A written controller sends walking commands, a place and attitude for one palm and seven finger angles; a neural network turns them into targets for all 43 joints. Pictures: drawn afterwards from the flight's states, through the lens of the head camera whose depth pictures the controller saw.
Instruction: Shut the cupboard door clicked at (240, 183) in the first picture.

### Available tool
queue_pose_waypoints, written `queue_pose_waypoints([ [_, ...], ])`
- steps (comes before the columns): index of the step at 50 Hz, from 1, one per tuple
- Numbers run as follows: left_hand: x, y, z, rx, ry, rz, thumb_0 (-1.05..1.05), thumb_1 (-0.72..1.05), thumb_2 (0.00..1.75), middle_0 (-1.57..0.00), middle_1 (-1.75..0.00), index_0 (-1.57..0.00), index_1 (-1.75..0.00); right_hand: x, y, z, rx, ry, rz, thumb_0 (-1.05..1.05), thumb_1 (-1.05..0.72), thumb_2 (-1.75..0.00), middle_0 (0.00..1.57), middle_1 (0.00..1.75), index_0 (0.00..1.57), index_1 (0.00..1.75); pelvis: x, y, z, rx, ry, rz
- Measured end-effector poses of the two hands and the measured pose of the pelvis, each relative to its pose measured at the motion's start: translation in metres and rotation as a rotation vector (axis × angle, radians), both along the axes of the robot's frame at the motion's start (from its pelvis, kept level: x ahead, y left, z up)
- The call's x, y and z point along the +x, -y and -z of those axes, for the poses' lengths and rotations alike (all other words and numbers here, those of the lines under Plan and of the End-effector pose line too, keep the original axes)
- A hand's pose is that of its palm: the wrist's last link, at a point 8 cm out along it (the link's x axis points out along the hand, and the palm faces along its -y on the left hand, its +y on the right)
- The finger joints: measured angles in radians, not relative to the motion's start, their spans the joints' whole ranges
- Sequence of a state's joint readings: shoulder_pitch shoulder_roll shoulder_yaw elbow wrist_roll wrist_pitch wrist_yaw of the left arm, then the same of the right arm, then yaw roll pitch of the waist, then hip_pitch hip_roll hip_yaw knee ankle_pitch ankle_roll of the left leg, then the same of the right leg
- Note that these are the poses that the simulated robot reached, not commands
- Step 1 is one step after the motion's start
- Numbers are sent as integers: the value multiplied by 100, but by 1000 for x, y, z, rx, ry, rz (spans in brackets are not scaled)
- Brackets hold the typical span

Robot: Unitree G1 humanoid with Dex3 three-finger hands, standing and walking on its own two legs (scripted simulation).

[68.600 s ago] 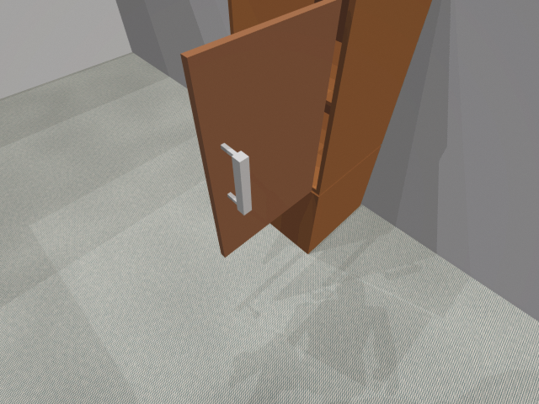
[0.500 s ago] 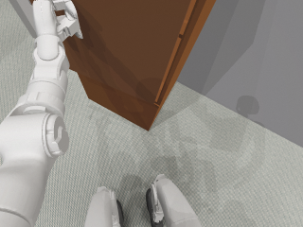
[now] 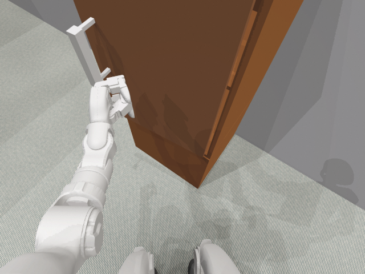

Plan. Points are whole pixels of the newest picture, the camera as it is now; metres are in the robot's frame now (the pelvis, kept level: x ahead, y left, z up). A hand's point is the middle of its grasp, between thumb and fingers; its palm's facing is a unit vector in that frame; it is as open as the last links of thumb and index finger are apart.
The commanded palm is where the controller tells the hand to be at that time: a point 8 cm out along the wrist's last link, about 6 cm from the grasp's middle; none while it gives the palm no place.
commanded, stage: pull the fist back off the door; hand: left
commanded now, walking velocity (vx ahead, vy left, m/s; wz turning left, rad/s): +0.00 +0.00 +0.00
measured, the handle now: (93, 55) +0.63 +0.18 +0.05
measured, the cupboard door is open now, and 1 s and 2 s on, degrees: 6 6 6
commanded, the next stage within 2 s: draw the hand back to the body in 0.12 s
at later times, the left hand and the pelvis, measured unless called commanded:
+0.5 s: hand (110, 115) +0.42 +0.12 +0.09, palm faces +0.01 -1.00 -0.04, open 3.1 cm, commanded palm +0.38 +0.17 +0.10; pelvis -0.01 +0.00 +0.02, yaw -1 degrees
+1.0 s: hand (21, 160) +0.30 +0.21 +0.16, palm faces +0.19 -0.95 -0.24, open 3.3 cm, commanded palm +0.26 +0.25 +0.19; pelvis +0.02 +0.01 +0.08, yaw +1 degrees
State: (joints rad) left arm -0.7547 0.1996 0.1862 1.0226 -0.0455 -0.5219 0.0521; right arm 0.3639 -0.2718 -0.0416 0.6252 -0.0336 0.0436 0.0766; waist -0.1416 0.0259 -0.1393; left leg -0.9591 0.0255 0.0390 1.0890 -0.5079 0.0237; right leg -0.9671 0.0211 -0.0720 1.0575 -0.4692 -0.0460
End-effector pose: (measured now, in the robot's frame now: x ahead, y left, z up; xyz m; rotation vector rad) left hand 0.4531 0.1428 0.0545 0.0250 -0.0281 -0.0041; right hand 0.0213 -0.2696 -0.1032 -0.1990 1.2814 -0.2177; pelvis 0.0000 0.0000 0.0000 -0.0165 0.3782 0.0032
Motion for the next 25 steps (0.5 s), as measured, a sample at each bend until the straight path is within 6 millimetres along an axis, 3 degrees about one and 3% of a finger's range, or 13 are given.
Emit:
queue_pose_waypoints([
  [5,-13,5,-1,2,-5,8,2,89,91,-130,-150,-130,-150,34,3,2,-6,92,-34,0,-90,-90,20,30,20,30,-4,3,0,6,19,-5],
  [10,-13,3,-5,5,-6,-9,2,89,90,-130,-150,-130,-150,48,-2,3,3,150,-52,0,-90,-90,20,30,20,30,-10,6,2,10,26,-9],
  [17,-11,-6,-13,6,15,-9,2,89,90,-130,-150,-130,-150,31,-10,10,32,125,-24,0,-90,-90,20,30,20,30,-14,7,3,13,24,0],
  [25,-53,-29,-34,12,-19,-13,2,89,90,-130,-150,-130,-150,10,-19,-9,67,95,36,1,-90,-90,20,30,20,30,-6,5,-23,19,104,21],
])
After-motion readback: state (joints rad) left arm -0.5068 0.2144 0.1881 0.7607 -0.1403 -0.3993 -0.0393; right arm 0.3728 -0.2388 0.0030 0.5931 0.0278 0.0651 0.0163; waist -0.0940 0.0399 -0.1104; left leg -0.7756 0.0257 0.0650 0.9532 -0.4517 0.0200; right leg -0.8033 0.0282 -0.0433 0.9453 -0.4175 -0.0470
